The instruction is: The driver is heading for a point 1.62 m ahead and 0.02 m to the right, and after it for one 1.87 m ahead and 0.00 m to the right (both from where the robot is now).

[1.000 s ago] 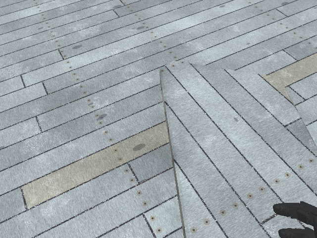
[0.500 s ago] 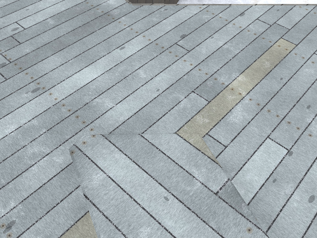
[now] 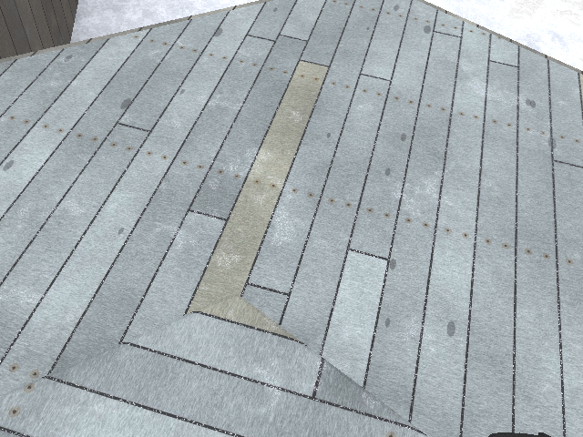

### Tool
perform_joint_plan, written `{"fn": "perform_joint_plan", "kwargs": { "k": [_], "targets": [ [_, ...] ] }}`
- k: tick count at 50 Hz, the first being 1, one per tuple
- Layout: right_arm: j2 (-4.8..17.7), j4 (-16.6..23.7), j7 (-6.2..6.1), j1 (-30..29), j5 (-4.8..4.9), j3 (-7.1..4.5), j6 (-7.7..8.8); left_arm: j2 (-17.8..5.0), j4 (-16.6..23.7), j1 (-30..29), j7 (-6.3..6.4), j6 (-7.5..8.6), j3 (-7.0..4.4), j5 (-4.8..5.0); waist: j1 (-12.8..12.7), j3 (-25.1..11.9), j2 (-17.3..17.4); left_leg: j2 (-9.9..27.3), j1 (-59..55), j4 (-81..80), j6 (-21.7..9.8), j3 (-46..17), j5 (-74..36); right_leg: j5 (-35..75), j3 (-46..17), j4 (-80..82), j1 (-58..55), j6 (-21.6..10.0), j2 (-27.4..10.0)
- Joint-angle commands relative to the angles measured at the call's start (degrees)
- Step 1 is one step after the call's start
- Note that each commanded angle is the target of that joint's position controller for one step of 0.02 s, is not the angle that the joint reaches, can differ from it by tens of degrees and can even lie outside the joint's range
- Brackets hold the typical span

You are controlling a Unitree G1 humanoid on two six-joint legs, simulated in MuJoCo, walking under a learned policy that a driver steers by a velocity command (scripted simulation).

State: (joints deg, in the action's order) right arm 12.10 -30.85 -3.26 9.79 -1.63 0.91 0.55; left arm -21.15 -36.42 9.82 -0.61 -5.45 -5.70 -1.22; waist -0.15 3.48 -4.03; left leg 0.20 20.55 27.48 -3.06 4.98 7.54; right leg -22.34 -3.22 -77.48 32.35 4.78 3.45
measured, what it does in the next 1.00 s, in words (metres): steps on the spot: right foot, then left foot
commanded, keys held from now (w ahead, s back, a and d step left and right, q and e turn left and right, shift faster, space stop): e+shift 0.22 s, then shift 0.08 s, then q+shift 0.70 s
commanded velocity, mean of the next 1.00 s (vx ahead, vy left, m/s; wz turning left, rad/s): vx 0.01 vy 0.00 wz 0.03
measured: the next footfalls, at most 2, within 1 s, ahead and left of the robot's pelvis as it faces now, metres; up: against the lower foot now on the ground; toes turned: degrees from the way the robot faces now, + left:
right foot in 0.36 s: +0.02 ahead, -0.12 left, +0.00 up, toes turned -20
left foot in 0.74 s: +0.08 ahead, +0.04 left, +0.00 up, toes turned -2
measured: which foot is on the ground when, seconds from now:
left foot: down 0.00-0.36, up 0.38-0.72, down 0.74-1.00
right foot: up 0.00-0.34, down 0.36-0.74, up 0.76-1.00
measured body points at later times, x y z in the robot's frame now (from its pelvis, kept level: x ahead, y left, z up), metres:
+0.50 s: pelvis +0.00 -0.02 +0.00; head +0.01 -0.05 +0.45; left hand +0.25 +0.13 -0.07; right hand +0.00 -0.28 -0.14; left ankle +0.05 +0.10 -0.69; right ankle -0.02 -0.11 -0.73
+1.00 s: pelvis +0.01 -0.01 +0.00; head +0.04 +0.02 +0.45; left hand +0.17 +0.26 -0.10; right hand +0.16 -0.28 -0.08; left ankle +0.04 +0.04 -0.73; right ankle +0.05 -0.19 -0.64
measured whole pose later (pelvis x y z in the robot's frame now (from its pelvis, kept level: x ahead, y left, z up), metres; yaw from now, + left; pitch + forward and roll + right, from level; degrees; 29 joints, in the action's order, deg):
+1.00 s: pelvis +0.01 -0.01 +0.00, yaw +8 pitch +3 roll -2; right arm 15.3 -32.8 -1.2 16.1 -0.3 -4.0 -1.9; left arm -16.2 -35.2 4.4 1.8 -4.7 -2.3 -2.5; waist 2.2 2.5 -2.0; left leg -7.4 20.0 27.9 -5.8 -6.7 9.3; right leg -14.9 -5.6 -66.4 36.8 3.4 0.1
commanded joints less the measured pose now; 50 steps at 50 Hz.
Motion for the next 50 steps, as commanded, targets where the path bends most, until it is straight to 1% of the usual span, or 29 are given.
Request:
{"fn": "perform_joint_plan", "kwargs": {
  "k": [1,5,9,11,14,16,17,18,19,20,21,22,23,24,25,29,32,33,34,36,37,38,39,40,41,42,44,46,50],
  "targets": [
    [6.7,3.4,0.09,1.4,-0.51,-2.53,0.76,-3.4,3.8,1.3,0.18,-0.81,-0.97,-0.08,-0.4,-8.2,11.4,14.8,-10.2,-9.7,-8.8,-10.9,-7.0,3.0,0.3,-4.0,5.0,0.7,-1.9],
    [7.5,2.7,-0.07,3.2,-0.96,-3.19,0.47,-2.5,5.1,-2.2,0.01,-1.59,-0.85,-0.33,0.2,-7.3,11.6,17.5,-10.4,-9.8,-9.9,-8.1,-1.3,4.7,1.6,0.1,6.4,0.5,-3.7],
    [9.1,2.2,-0.12,5.7,-1.62,-4.08,-0.14,-0.8,7.3,-7.3,-0.99,-1.4,-0.25,-0.27,2.2,-6.6,12.5,20.3,-12.4,-9.4,-9.9,-5.4,4.1,2.4,3.2,10.5,6.1,-0.6,-6.2],
    [10.1,2.3,0.09,5.4,-2.05,-4.64,-0.27,0.2,8.2,-8.8,-1.44,-1.16,0.11,0.11,2.4,-6.8,12.6,21.3,-11.4,-8.5,-9.0,-3.0,5.5,0.4,4.3,16.5,2.5,-1.6,-7.1],
    [11.2,1.7,0.68,4.1,-2.31,-5.2,-0.61,1.3,8.6,-7.6,-1.13,-0.48,0.75,0.92,1.8,-8.1,13.6,20.2,-6.8,-6.4,-7.0,0.8,6.7,-5.4,7.3,26.9,-7.9,-3.9,-5.3],
    [11.6,0.5,1.14,3.9,-1.62,-5.39,-1.54,2.3,7.3,-3.7,-0.8,0.42,1.19,1.18,0.1,-7.8,13.4,19.0,-4.0,-3.0,-4.9,3.0,2.8,-2.5,9.3,38.7,-15.8,-5.5,-3.2],
    [11.3,-1.2,1.63,5.6,-0.93,-5.37,-2.33,2.9,5.2,1.3,-0.53,1.42,1.56,0.93,-1.5,-7.8,10.3,17.0,-0.3,1.1,-2.2,5.2,-0.4,2.7,9.1,48.3,-23.6,-6.1,-1.4],
    [8.4,-2.6,2.72,9.3,-0.81,-4.66,-2.85,1.3,4.3,4.6,-0.35,2.54,1.52,0.43,-2.3,-8.1,-0.7,12.9,6.6,10.1,1.5,8.6,7.0,6.3,-2.3,56.9,-31.3,-7.0,-7.7],
    [2.9,1.9,3.29,6.4,-0.17,-2.55,-3.3,-4.8,6.9,1.7,0.64,2.99,0.64,0.43,-1.5,-7.3,-19.4,4.1,19.4,18.4,6.0,8.2,26.6,19.4,-23.2,60.5,-30.7,-13.0,-23.4],
    [4.6,0.6,2.75,3.6,0.05,-2.87,-4.22,-1.0,7.0,2.5,1.84,3.15,1.54,-0.43,-4.6,-9.7,-10.1,6.2,11.9,23.3,6.1,-1.4,24.7,20.7,-16.9,60.1,-24.1,-16.8,-24.0],
    [3.6,-0.8,3.14,4.4,1.23,-2.64,-4.61,2.9,6.9,-2.0,2.72,3.33,3.48,-1.2,-1.6,-7.7,-9.5,4.6,9.2,24.8,6.3,-3.3,21.4,18.3,-11.5,61.1,-20.9,-17.0,-21.7],
    [4.0,-2.4,3.24,5.2,1.62,-3.01,-4.6,4.1,6.8,-4.8,2.96,3.6,4.2,-1.53,0.0,-5.4,-8.6,3.0,8.1,26.2,5.9,-4.7,18.3,17.1,-7.2,61.6,-18.8,-15.9,-19.4],
    [6.1,-3.2,3.11,5.6,1.07,-4.16,-4.44,3.3,6.8,-5.9,3.33,4.01,4.09,-1.12,0.5,-4.0,-8.9,1.4,9.1,28.7,5.4,-5.0,16.5,20.6,-4.3,60.6,-19.4,-15.3,-18.0],
    [8.3,-4.5,3.04,6.9,0.52,-5.29,-4.37,2.9,6.9,-5.3,3.56,4.0,3.97,-0.55,0.5,-3.8,-7.3,0.2,10.0,32.0,5.3,-4.7,16.3,26.4,-1.8,58.9,-21.0,-15.7,-17.1],
    [9.2,-4.8,3.13,6.6,0.98,-5.84,-4.26,2.8,6.5,-4.5,3.87,3.75,3.76,-0.29,0.1,-2.7,-4.3,-1.5,13.0,31.9,5.2,-2.9,14.4,25.4,0.3,58.3,-23.4,-15.6,-15.3],
    [5.4,-3.9,3.83,4.8,0.88,-5.19,-4.33,3.6,5.9,-1.1,4.59,3.49,3.34,-0.88,-1.5,-3.9,-2.9,-0.4,14.4,27.2,5.5,-1.1,15.3,16.6,1.3,56.0,-26.9,-16.7,-17.5],
    [4.7,-2.0,4.45,3.1,0.88,-5.09,-4.57,3.2,5.4,-1.0,4.67,3.76,2.71,-1.21,-1.5,-3.5,-4.2,0.1,10.3,18.8,4.0,-0.3,17.1,11.6,1.7,54.8,-24.0,-16.6,-18.8],
    [5.6,-1.3,4.99,3.7,0.7,-5.35,-4.54,1.8,5.2,-1.0,4.43,4.29,2.21,-1.41,-0.6,-4.9,-4.6,2.1,6.7,20.5,2.8,-1.5,18.4,17.7,0.0,54.2,-22.0,-17.0,-22.7],
    [5.6,-1.0,5.08,5.1,1.05,-5.42,-4.35,1.6,5.2,-2.5,4.41,4.46,2.04,-1.25,0.8,-5.9,-2.6,2.7,3.6,17.9,1.5,-2.2,17.3,19.9,0.1,52.9,-20.3,-16.2,-23.6],
    [4.5,-2.7,5.0,9.5,1.46,-5.29,-3.44,1.1,4.4,-4.8,3.9,4.28,1.79,-0.64,3.6,-7.2,0.8,-0.1,-5.8,5.9,-0.3,0.9,8.5,13.0,5.7,46.9,-16.4,-11.5,-20.1],
    [6.8,-3.5,4.71,12.0,1.09,-6.05,-2.6,1.9,3.2,-1.3,3.5,3.75,1.71,-1.2,3.5,-7.1,8.2,1.3,-11.6,-1.5,-1.1,-5.9,5.9,4.0,9.8,38.5,-11.1,-8.0,-16.6],
    [16.0,-2.0,3.86,12.5,0.7,-8.8,-2.16,3.6,7.2,-4.9,3.16,3.0,2.18,-0.02,4.6,-3.2,24.8,14.8,-16.0,-7.3,-8.4,-32.4,-6.6,-10.0,14.1,23.4,6.7,-2.3,-4.3],
    [16.6,-0.9,3.54,15.7,0.56,-9.36,-2.23,3.6,8.4,-8.2,3.53,2.58,2.68,-0.43,6.8,-6.7,20.3,18.5,-17.2,-11.8,-14.3,-44.4,-4.9,-17.1,1.7,12.2,10.1,-1.9,-1.2],
    [14.3,0.2,2.85,12.7,0.51,-8.61,-2.52,2.9,7.1,-6.4,3.47,2.69,2.63,-0.32,4.7,-6.4,14.1,17.9,-15.7,-11.9,-15.4,-40.4,3.3,-12.1,-1.2,7.3,11.3,-1.7,-2.8],
    [12.2,1.3,2.34,8.6,0.18,-7.94,-2.93,2.1,6.3,-7.1,3.2,2.99,2.51,-0.31,3.2,-4.8,9.2,15.1,-13.1,-11.5,-14.0,-36.1,8.5,-5.4,-2.0,7.3,11.9,-1.9,-4.2],
    [11.3,2.2,2.11,5.6,0.64,-7.61,-2.91,1.3,6.6,-8.4,3.06,3.29,2.22,-0.62,2.2,-3.9,7.3,12.2,-11.8,-11.4,-11.8,-33.2,9.3,-0.1,-2.4,8.7,12.4,-2.0,-5.0],
    [10.3,2.9,1.96,4.0,1.1,-7.16,-2.26,1.5,5.2,-6.9,2.82,2.54,2.29,-1.61,1.6,-6.5,6.6,8.3,-11.4,-9.8,-9.1,-29.0,4.2,5.9,-1.6,7.7,10.5,-1.6,-4.1],
    [10.8,2.2,1.98,5.8,1.38,-7.25,-1.73,2.2,5.1,-6.2,2.55,1.72,2.63,-1.48,1.7,-7.8,5.7,7.1,-12.1,-8.9,-7.9,-29.0,1.5,7.5,-1.9,8.1,10.7,-1.3,-3.5],
    [11.9,1.8,1.69,7.7,1.25,-7.31,-1.64,2.4,5.5,-7.9,2.4,1.0,3.09,-1.22,2.4,-7.2,7.6,5.3,-12.2,-8.8,-7.6,-32.1,4.3,8.9,-2.5,12.1,12.4,-1.2,-2.6]
  ]
}}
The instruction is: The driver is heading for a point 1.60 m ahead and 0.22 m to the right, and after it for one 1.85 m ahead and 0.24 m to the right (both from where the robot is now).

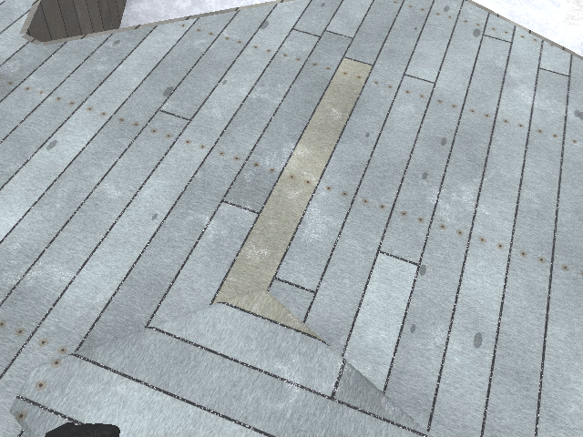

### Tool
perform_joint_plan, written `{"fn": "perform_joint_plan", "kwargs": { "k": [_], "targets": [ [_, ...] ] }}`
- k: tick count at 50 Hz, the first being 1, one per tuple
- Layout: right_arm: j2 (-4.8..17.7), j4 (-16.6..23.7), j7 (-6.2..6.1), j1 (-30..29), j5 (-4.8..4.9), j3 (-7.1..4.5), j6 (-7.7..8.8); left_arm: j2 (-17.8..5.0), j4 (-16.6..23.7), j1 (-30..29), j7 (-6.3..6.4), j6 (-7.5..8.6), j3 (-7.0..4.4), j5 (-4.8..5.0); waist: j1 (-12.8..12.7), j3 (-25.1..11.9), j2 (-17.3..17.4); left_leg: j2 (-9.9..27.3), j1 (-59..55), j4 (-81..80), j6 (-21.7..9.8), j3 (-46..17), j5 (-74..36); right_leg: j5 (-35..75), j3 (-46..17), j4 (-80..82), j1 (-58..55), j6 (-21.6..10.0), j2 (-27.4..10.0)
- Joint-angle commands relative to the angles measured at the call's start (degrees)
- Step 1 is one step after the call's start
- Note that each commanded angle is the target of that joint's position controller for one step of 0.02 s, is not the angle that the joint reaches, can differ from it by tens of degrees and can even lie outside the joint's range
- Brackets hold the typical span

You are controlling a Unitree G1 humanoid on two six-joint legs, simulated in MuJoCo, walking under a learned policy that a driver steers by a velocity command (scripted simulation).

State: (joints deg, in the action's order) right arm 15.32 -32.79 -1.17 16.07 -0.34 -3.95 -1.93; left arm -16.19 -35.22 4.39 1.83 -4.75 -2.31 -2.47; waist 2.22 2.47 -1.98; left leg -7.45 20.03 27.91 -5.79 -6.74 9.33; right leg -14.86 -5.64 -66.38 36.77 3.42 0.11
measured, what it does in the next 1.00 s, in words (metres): walks ahead, turning right: right foot, then left foot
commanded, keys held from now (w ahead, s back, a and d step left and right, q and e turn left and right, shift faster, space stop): q+shift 0.06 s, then shift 0.10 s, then e+shift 0.68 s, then shift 0.06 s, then w+shift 0.04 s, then w+q+shift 0.02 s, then q+shift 0.04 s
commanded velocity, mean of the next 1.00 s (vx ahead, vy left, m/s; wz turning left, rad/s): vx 0.02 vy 0.00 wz -0.28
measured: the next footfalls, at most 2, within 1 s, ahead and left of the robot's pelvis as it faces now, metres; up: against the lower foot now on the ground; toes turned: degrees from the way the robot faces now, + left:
right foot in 0.34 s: +0.12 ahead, -0.14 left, +0.00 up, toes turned +11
left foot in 0.82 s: +0.16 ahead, +0.01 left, +0.00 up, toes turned -24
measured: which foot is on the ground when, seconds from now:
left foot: down 0.00-0.32, up 0.34-0.80, down 0.82-1.00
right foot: up 0.00-0.32, down 0.34-0.82, up 0.84-1.00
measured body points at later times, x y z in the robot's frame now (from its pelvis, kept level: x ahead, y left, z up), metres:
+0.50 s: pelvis +0.05 -0.07 +0.00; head +0.08 -0.10 +0.45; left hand +0.16 +0.20 -0.09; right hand +0.22 -0.32 -0.12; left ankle +0.04 +0.06 -0.69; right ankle +0.08 -0.15 -0.74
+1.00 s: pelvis +0.10 -0.05 +0.01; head +0.13 -0.03 +0.46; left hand +0.32 +0.17 -0.11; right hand +0.15 -0.35 -0.07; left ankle +0.13 +0.02 -0.74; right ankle +0.01 -0.17 -0.64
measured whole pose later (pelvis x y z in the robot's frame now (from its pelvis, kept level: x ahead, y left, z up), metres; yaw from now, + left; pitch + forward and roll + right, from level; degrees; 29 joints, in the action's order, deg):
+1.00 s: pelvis +0.10 -0.05 +0.01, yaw -23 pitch +2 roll -1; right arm 13.1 -36.2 -1.9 11.1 -2.0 -0.9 1.1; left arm -19.6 -38.8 13.9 -1.7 -3.4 -5.7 -2.2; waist 0.7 -0.2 -3.2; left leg -2.4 13.4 23.8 -3.2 -1.0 12.5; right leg -20.7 -8.5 -66.8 29.8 1.1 7.8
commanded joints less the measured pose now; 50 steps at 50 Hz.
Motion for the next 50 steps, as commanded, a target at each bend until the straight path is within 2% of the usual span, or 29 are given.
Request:
{"fn": "perform_joint_plan", "kwargs": {
  "k": [1,4,6,8,12,14,15,16,17,18,19,20,21,24,28,30,33,37,39,40,41,42,43,44,45,46,47,48,50],
  "targets": [
    [8.9,3.6,-0.4,1.7,-0.07,-2.5,0.79,-2.7,4.5,-3.1,-0.03,0.33,-0.24,0.07,0.3,-6.1,6.2,12.7,-11.9,-9.2,-4.8,-21.6,3.1,1.2,-0.3,2.3,8.0,0.1,1.1],
    [9.6,3.5,-0.37,1.6,-0.3,-2.67,0.92,-3.4,4.3,-3.7,0.14,0.61,-0.15,0.3,0.4,-6.6,8.1,12.2,-13.1,-8.8,-5.2,-23.7,3.7,0.5,-0.8,6.2,7.4,-0.5,1.8],
    [8.9,3.4,-0.08,1.4,-0.53,-2.38,1.01,-3.5,3.9,-3.7,0.5,0.92,-0.03,0.51,0.8,-7.3,9.6,12.4,-13.5,-8.0,-5.6,-23.9,0.4,-0.6,-0.3,8.6,5.6,-1.0,1.7],
    [8.4,2.9,0.27,1.6,-0.86,-2.12,1.2,-3.1,3.8,-4.3,0.52,1.4,0.19,0.2,1.5,-8.0,10.3,12.4,-12.7,-7.0,-5.6,-24.0,-2.9,-1.4,0.5,10.4,2.2,-1.8,2.1],
    [5.2,2.5,0.84,-1.8,-1.63,-0.44,1.21,-1.6,2.5,-1.1,0.37,2.07,0.84,0.97,0.5,-8.4,11.3,12.4,-7.2,-6.4,-5.4,-20.0,-7.5,-6.1,3.8,19.3,-10.3,-3.0,0.9],
    [3.5,0.9,1.0,-3.1,-1.18,0.5,1.0,0.0,1.0,2.7,-0.16,2.3,1.18,1.62,-1.4,-7.1,11.2,11.6,-1.2,-7.2,-3.7,-18.2,-4.0,-2.1,5.0,32.2,-22.6,-4.4,0.1],
    [2.9,-0.2,0.73,-2.6,-0.76,0.87,0.73,0.9,0.3,3.9,-0.17,2.33,1.33,1.63,-2.0,-6.3,10.1,10.7,1.2,-6.4,-2.1,-16.5,-0.4,1.8,5.7,40.4,-28.6,-5.0,1.0],
    [2.8,-1.5,0.44,0.3,-1.07,0.84,0.8,-0.7,1.4,1.3,-0.16,2.69,1.01,1.13,-0.7,-5.6,5.5,9.3,3.0,-2.7,0.2,-14.0,4.6,2.4,0.7,43.3,-31.3,-5.6,0.5],
    [2.1,-1.5,0.21,3.3,-1.35,0.82,0.84,-5.5,3.2,0.8,-0.34,3.43,0.23,0.25,0.5,-7.1,-5.4,5.7,4.3,8.1,2.7,-8.0,14.6,4.8,-14.1,47.7,-32.3,-7.4,-10.4],
    [4.9,-0.1,0.04,2.2,-0.96,0.07,0.78,-10.1,3.6,0.2,-0.72,3.71,-1.01,0.7,1.2,-4.5,-8.6,0.3,9.6,10.4,5.3,0.5,19.4,15.4,-24.1,49.1,-29.1,-13.6,-15.7],
    [6.6,0.5,-0.44,-1.4,-0.71,-0.32,0.67,-10.9,1.7,5.5,-1.33,3.71,-2.36,0.93,-1.5,-5.0,-10.6,2.2,9.9,14.9,6.2,1.7,20.4,14.2,-28.9,50.4,-28.0,-17.4,-16.0],
    [7.2,0.6,-0.46,-4.7,-0.71,-0.55,0.72,-9.1,0.9,7.3,-1.63,3.76,-2.42,1.5,-2.6,-3.9,-7.6,2.4,12.2,19.9,7.0,1.7,18.7,12.0,-26.6,49.3,-28.6,-17.0,-13.1],
    [6.3,0.3,-0.2,-5.7,-0.7,-0.46,0.59,-8.0,1.1,7.0,-1.55,3.67,-2.47,1.65,-2.4,-3.9,-5.8,2.7,13.0,23.3,7.7,1.8,17.4,10.8,-23.3,48.1,-28.1,-15.5,-10.0],
    [4.1,0.1,0.47,-6.4,-1.04,0.03,-0.21,-6.9,2.0,6.4,-0.8,3.13,-2.98,1.76,-2.0,-5.7,-5.7,2.9,14.0,28.6,8.8,2.8,14.5,13.1,-19.4,46.5,-27.6,-13.7,-5.1],
    [3.0,0.8,0.12,-10.4,-0.74,0.62,-0.33,-7.0,2.6,9.7,-0.26,2.35,-3.87,1.63,-4.2,-7.5,-5.8,2.3,16.7,25.7,8.8,2.5,14.2,10.4,-23.3,45.9,-31.1,-13.7,-3.9],
    [3.6,0.6,-0.12,-11.6,-0.54,0.57,-0.11,-8.2,2.3,11.9,-0.27,2.08,-4.68,1.79,-4.8,-7.5,-6.0,2.3,16.9,22.6,8.1,1.4,14.8,7.9,-26.5,46.3,-32.2,-14.0,-4.3],
    [4.5,0.2,-0.35,-12.7,-0.34,0.55,0.74,-9.2,2.7,12.3,-0.32,1.91,-5.45,1.45,-5.3,-7.0,-5.9,1.8,14.5,19.0,7.1,0.4,14.2,9.4,-29.7,45.4,-31.3,-14.5,-4.0],
    [4.7,0.0,-0.32,-11.7,0.23,0.75,1.65,-10.1,2.9,10.4,-1.11,1.74,-5.95,1.29,-4.4,-7.3,-5.5,0.7,5.5,12.7,5.9,0.3,13.3,15.7,-31.9,43.8,-26.0,-13.5,-2.2],
    [4.6,-0.2,-0.96,-9.6,0.65,0.91,1.97,-9.9,3.1,8.0,-1.69,1.56,-6.02,1.54,-2.7,-6.6,-5.4,0.3,-2.9,3.9,5.6,0.5,11.0,13.1,-32.3,43.3,-21.0,-11.1,0.2],
    [4.8,-0.6,-1.56,-7.3,0.39,0.77,2.27,-9.7,3.2,6.6,-1.78,1.59,-5.94,2.12,-0.8,-6.2,-4.4,0.9,-9.8,-4.9,5.5,0.5,6.2,7.7,-31.1,41.8,-16.9,-8.6,2.4],
    [7.5,-0.5,-2.27,-7.4,-0.02,0.13,2.45,-7.1,2.7,9.4,-1.78,1.86,-5.42,2.79,-1.8,-7.8,2.8,9.0,-19.1,-11.2,3.6,-5.8,5.6,-11.1,-25.7,35.6,-9.9,-5.2,6.7],
    [13.0,1.8,-2.42,-9.5,-0.62,-0.67,2.14,-4.3,3.7,12.7,-1.3,1.96,-4.84,3.72,-3.2,-10.6,17.0,27.0,-23.6,-15.1,-3.4,-23.6,9.4,-21.8,-9.6,19.2,-1.7,-2.6,14.0],
    [9.7,2.5,-2.17,-10.5,-1.72,-0.35,1.93,-10.9,2.0,11.5,-0.54,2.29,-6.02,0.95,-1.9,-8.3,10.9,29.0,-15.0,-14.4,-7.2,-24.3,1.1,-18.3,-4.9,8.0,-1.5,-1.7,10.2],
    [5.9,2.5,-2.04,-11.0,-1.75,0.82,1.89,-11.2,1.7,9.9,-0.86,2.48,-6.2,0.47,-2.9,-7.0,7.7,26.1,-11.7,-12.4,-7.1,-19.1,-4.6,-14.6,-4.1,2.6,-3.7,-1.7,8.0],
    [4.1,2.0,-1.83,-11.5,-1.53,1.44,2.12,-9.5,1.0,9.9,-1.56,2.51,-5.68,0.39,-3.6,-5.9,5.0,22.9,-9.9,-11.3,-6.1,-13.8,-8.2,-11.6,-3.5,-1.2,-4.3,-1.6,7.1],
    [4.1,1.4,-1.6,-9.5,-2.0,1.56,2.51,-8.3,0.7,10.8,-2.43,2.27,-5.12,-0.03,-3.4,-7.9,6.0,20.0,-12.8,-12.2,-4.3,-10.9,2.2,-7.9,-2.5,-3.2,-2.6,-2.1,6.6],
    [4.7,1.1,-1.39,-7.3,-2.08,1.43,2.94,-7.8,0.1,11.8,-3.35,1.96,-4.7,-0.13,-2.2,-7.9,9.1,18.5,-14.8,-14.0,-3.5,-10.7,12.5,-6.5,-1.5,-5.1,0.1,-2.3,6.6],
    [5.1,0.1,-0.78,-4.8,-2.05,1.24,3.59,-7.2,0.1,11.0,-4.02,2.0,-4.19,-0.22,-1.3,-7.0,10.4,18.0,-15.4,-15.6,-3.2,-12.8,21.0,-5.6,-2.0,-4.9,2.0,-2.5,6.6],
    [4.3,-2.2,-0.22,-1.4,-1.31,1.19,4.99,-5.1,0.3,7.3,-4.23,2.39,-3.19,0.3,-0.2,-1.7,8.2,18.0,-15.6,-17.1,-4.3,-13.5,16.2,-4.0,-4.7,-1.3,4.0,-2.1,7.5]
  ]
}}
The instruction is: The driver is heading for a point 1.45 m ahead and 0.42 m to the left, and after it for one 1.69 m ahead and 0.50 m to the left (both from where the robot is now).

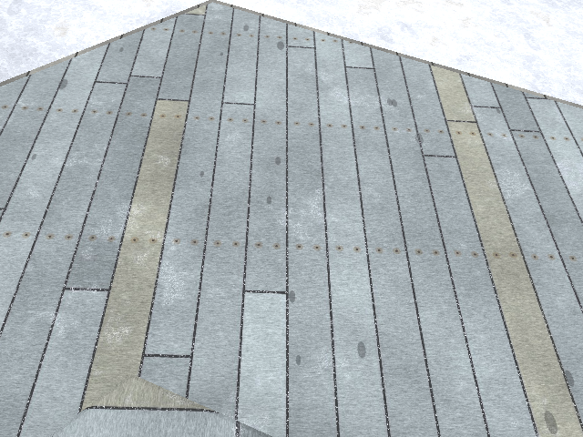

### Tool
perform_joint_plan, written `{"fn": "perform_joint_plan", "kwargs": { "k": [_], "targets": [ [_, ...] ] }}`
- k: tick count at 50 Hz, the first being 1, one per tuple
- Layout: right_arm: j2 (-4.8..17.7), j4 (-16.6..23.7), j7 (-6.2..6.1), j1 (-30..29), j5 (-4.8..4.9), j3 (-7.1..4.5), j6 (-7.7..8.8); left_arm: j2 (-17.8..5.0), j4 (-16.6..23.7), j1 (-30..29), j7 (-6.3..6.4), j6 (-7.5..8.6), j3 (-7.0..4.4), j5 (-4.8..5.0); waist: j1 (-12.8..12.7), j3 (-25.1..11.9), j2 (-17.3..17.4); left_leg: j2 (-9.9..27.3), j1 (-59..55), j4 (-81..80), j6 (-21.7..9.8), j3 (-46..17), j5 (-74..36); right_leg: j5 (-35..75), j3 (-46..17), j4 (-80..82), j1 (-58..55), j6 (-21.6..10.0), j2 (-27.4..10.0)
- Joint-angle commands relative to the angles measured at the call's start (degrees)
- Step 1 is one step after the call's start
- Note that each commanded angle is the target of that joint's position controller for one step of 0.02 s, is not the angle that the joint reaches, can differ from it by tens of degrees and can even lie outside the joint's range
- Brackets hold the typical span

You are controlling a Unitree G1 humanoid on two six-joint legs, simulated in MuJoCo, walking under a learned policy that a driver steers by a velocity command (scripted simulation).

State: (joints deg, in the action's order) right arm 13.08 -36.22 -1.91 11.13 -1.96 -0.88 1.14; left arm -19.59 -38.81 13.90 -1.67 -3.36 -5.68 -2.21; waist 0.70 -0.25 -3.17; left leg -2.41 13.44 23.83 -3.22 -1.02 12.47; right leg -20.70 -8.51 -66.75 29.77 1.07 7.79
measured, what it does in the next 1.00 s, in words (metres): walks ahead, turning left: right foot, then left foot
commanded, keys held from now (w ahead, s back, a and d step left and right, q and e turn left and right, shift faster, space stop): q+shift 0.66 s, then shift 0.08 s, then w+e+shift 0.26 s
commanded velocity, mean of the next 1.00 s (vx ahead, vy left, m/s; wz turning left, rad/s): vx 0.15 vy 0.00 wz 0.44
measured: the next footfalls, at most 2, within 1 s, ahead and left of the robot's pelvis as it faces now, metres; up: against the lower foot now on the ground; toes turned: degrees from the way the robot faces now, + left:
right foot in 0.28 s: +0.13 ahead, -0.10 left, +0.00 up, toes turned +14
left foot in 0.76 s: +0.07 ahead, +0.10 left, +0.00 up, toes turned +38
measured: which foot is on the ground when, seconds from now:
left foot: down 0.00-0.28, up 0.30-0.74, down 0.76-1.00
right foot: up 0.00-0.26, down 0.28-0.76, up 0.78-1.00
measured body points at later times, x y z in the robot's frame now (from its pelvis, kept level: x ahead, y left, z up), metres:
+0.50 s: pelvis +0.06 -0.03 +0.00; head +0.10 -0.05 +0.44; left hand +0.14 +0.25 -0.09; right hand +0.25 -0.28 -0.13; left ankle +0.00 +0.07 -0.65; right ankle +0.09 -0.11 -0.74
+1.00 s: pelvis +0.12 +0.03 +0.00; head +0.11 +0.04 +0.45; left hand +0.05 +0.32 -0.11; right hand +0.34 -0.13 -0.10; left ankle +0.04 +0.08 -0.74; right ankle +0.23 -0.08 -0.65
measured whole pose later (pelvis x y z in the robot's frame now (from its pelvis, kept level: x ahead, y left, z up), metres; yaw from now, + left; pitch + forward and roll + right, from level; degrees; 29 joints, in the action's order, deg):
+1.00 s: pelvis +0.12 +0.03 +0.00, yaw +30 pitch +1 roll +0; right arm 13.3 -40.2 0.1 18.3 -2.0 -1.5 2.2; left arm -16.6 -40.7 18.2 -2.7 -1.7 -4.2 -1.1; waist -0.6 -2.5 -1.0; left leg -0.3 5.4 19.0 -2.6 8.2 14.6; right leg -9.6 -2.9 -64.8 36.6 0.7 -1.8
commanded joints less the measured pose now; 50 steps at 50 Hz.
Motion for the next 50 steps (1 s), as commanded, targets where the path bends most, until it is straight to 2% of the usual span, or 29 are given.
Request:
{"fn": "perform_joint_plan", "kwargs": {
  "k": [1,3,4,6,7,10,12,13,14,15,16,17,18,19,20,22,30,34,36,37,38,39,40,41,42,43,45,47,50],
  "targets": [
    [6.6,-0.1,0.6,5.0,0.91,-2.05,2.55,-1.1,4.0,-3.5,-0.5,1.15,0.58,-0.07,1.0,2.4,8.4,12.8,-10.4,-12.4,-7.5,-18.8,6.2,2.6,-1.0,1.7,11.6,0.4,-1.0],
    [6.5,-1.5,0.94,5.9,1.78,-2.25,3.34,-0.2,3.7,-4.4,0.16,1.26,1.48,-0.61,-0.2,1.6,9.2,11.7,-12.5,-9.7,-8.1,-16.6,-13.2,2.6,5.3,9.6,9.6,1.5,-4.9],
    [6.3,-1.7,1.12,6.2,1.65,-2.27,3.49,1.0,3.8,-6.2,0.6,1.46,2.12,-0.4,0.2,0.9,9.8,10.4,-11.4,-7.9,-8.2,-15.4,-21.0,0.7,7.2,14.9,6.3,2.1,-5.3],
    [9.8,-2.6,1.38,8.1,1.18,-3.73,3.06,1.9,4.6,-9.1,1.35,1.65,2.79,1.04,1.3,-0.5,13.6,8.9,-9.4,-4.2,-8.4,-15.1,-29.0,-4.0,9.0,20.9,0.8,2.1,-3.4],
    [11.0,-3.0,1.5,9.2,1.04,-4.42,2.46,1.7,4.8,-9.5,1.73,1.58,2.93,1.49,1.5,-1.0,14.4,8.7,-8.9,-2.5,-8.6,-15.8,-30.6,-4.3,9.3,22.7,-0.6,1.7,-2.8],
    [11.2,-2.8,1.52,10.0,1.42,-5.33,0.78,0.8,6.1,-9.8,3.19,1.69,3.15,2.27,1.0,-2.6,14.9,9.7,-7.3,0.4,-8.6,-21.5,-32.8,-2.2,8.1,27.7,-3.8,0.5,-2.2],
    [11.0,-1.3,1.31,6.3,1.52,-5.77,-0.16,1.4,6.0,-6.3,3.76,2.59,3.5,2.51,-1.9,-3.8,13.2,8.3,-3.1,2.7,-6.3,-23.8,-27.5,3.0,6.4,37.2,-11.5,-0.4,-2.6],
    [10.7,-0.5,1.2,3.5,2.21,-5.88,-0.52,1.0,5.4,-3.0,4.21,3.33,3.37,2.05,-4.3,-4.4,11.2,6.1,3.0,5.5,-3.4,-22.9,-20.8,10.8,5.4,45.5,-20.7,-1.1,-4.3],
    [7.1,0.6,1.24,3.8,3.46,-5.07,-0.45,-3.0,5.4,0.1,5.02,3.89,2.33,0.71,-4.9,-8.0,3.0,2.8,12.4,14.7,0.3,-18.2,-5.2,12.3,-3.3,48.6,-33.0,-3.7,-15.2],
    [2.0,1.5,0.95,9.7,3.41,-3.92,-0.83,-8.1,6.5,-1.9,5.39,3.51,1.65,0.69,-1.6,-9.7,-12.6,-5.7,23.2,27.3,2.7,-5.1,26.0,23.1,-18.3,49.0,-37.1,-9.1,-31.4],
    [8.3,-0.7,0.13,11.9,0.93,-5.26,-1.74,-4.7,6.3,-0.9,5.18,3.09,1.98,0.96,-1.9,-9.5,-8.2,-1.7,22.6,35.9,3.3,-2.8,25.7,27.3,-18.0,47.5,-31.3,-12.8,-32.4],
    [9.5,-1.6,0.33,10.5,0.54,-6.02,-2.32,-0.1,7.1,-3.0,5.02,3.23,3.44,1.06,-0.6,-5.6,-4.2,-0.1,22.4,39.8,3.8,-3.2,21.9,26.9,-12.9,47.7,-27.7,-12.8,-28.7],
    [9.4,-2.2,0.94,9.5,0.63,-6.23,-2.88,2.3,7.6,-6.1,4.92,3.44,4.19,1.02,0.7,-2.6,-3.0,1.1,22.1,42.2,4.7,-2.9,18.1,26.9,-7.0,48.5,-24.5,-12.0,-25.3],
    [9.4,-2.3,1.78,9.0,0.61,-6.38,-3.59,2.7,8.0,-7.7,5.02,3.62,4.42,0.9,1.6,-2.0,-4.1,1.6,21.8,44.6,5.6,-2.0,15.1,28.8,-2.5,48.6,-23.5,-11.2,-22.7],
    [9.1,-2.7,2.53,9.4,0.79,-6.33,-4.2,2.5,8.1,-7.6,5.15,3.77,4.34,0.92,1.8,-2.3,-5.5,1.5,21.3,47.1,6.5,-0.8,13.3,34.3,1.3,48.1,-22.9,-11.5,-21.4],
    [8.8,-2.2,3.22,8.0,1.25,-6.15,-5.16,2.2,7.8,-6.6,5.05,3.85,4.11,0.65,1.6,-3.0,-4.6,1.5,21.2,49.5,7.3,0.3,10.8,37.7,5.2,47.6,-22.7,-12.2,-21.3],
    [6.0,3.9,5.47,-3.6,1.3,-4.49,-6.51,-1.4,5.5,-1.3,4.33,4.58,2.06,-0.14,-1.6,-1.0,-4.4,4.8,20.2,32.2,6.1,3.2,7.7,31.7,12.4,45.9,-24.6,-12.8,-25.5],
    [5.8,5.6,5.42,-5.9,1.73,-4.09,-6.48,-3.7,4.8,-0.1,3.06,4.24,0.96,0.2,-2.6,-1.9,-5.9,2.9,10.9,20.7,3.7,7.4,11.6,33.9,16.3,40.9,-22.1,-10.5,-26.4],
    [6.1,5.7,5.1,-4.2,1.5,-4.18,-5.81,-4.7,4.0,0.4,2.91,3.55,0.55,0.75,-1.5,-2.7,-6.1,1.2,5.7,12.6,2.0,7.8,10.3,33.8,17.2,35.9,-21.0,-8.4,-26.3],
    [6.3,4.3,4.48,-0.3,0.88,-4.23,-4.88,-5.1,3.2,0.9,2.82,3.01,0.31,1.29,0.9,-4.1,-2.2,0.0,-1.7,3.8,1.0,7.2,2.6,31.2,19.6,29.6,-17.5,-5.7,-24.9],
    [10.2,2.4,3.63,6.7,-0.49,-5.23,-3.77,-3.0,3.2,3.5,2.62,2.89,1.0,0.91,3.4,-9.9,8.0,5.5,-16.9,-1.7,-1.7,-3.6,3.8,14.1,21.6,17.2,-6.4,-2.7,-21.2],
    [19.1,3.4,2.65,10.9,0.42,-7.28,-3.33,1.9,9.5,-0.7,2.08,2.81,3.15,-0.18,6.0,-13.8,26.6,24.8,-24.3,-8.5,-11.5,-31.3,15.0,-18.7,20.9,5.3,12.4,0.3,-10.9],
    [14.3,2.6,2.0,13.8,1.04,-6.15,-3.56,-2.1,8.5,-5.3,2.08,2.22,2.0,-1.44,9.6,-10.8,14.3,26.0,-20.0,-11.7,-13.9,-30.8,27.6,-15.4,11.3,1.0,14.8,0.0,-13.1],
    [11.4,1.8,1.51,10.4,0.68,-4.65,-3.68,-2.1,8.9,-7.5,1.4,2.15,1.78,-0.16,7.4,-3.9,14.6,24.0,-14.8,-13.8,-12.8,-27.0,34.8,-10.4,10.5,0.5,16.9,-0.5,-13.3],
    [9.7,2.0,1.39,6.5,0.6,-3.92,-3.25,-2.3,8.2,-7.0,0.84,2.61,1.62,0.82,4.9,0.5,13.2,21.4,-10.9,-15.3,-9.9,-22.3,32.3,-4.1,9.2,2.6,16.2,-0.7,-13.7],
    [9.0,1.9,1.22,4.4,0.74,-3.42,-2.12,-2.6,6.8,-4.6,0.29,3.04,1.25,0.59,2.7,2.1,13.2,18.9,-8.7,-16.5,-7.5,-17.5,27.8,0.5,8.3,4.1,14.2,-0.4,-13.5],
    [8.8,1.5,1.54,3.4,0.09,-3.11,0.32,-3.2,3.1,0.2,-0.41,2.86,0.45,0.31,0.9,2.5,10.6,16.7,-6.1,-17.3,-4.8,-9.6,20.6,7.0,5.9,1.5,11.0,-0.4,-10.7],
    [9.2,0.4,1.82,3.9,-0.12,-3.25,1.95,-1.9,2.6,0.0,-0.99,2.68,0.41,1.17,-0.1,3.9,7.8,17.0,-7.2,-18.0,-3.9,-5.9,17.3,11.0,4.4,0.6,14.6,-0.7,-10.2],
    [9.2,-1.1,1.65,5.4,-0.07,-3.34,3.35,-0.5,2.8,-1.6,-1.39,2.49,0.42,1.45,-0.1,4.9,6.7,18.5,-9.3,-18.7,-3.9,-2.3,14.3,15.0,3.5,0.4,19.6,-0.1,-10.5]
  ]
}}
Keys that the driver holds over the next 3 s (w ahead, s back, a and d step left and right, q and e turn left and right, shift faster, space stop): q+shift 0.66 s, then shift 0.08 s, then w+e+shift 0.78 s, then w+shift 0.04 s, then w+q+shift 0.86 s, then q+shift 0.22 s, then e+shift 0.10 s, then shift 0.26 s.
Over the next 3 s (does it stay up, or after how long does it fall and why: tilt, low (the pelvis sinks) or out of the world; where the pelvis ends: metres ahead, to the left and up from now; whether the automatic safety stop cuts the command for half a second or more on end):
stays up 1.56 0.42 -0.14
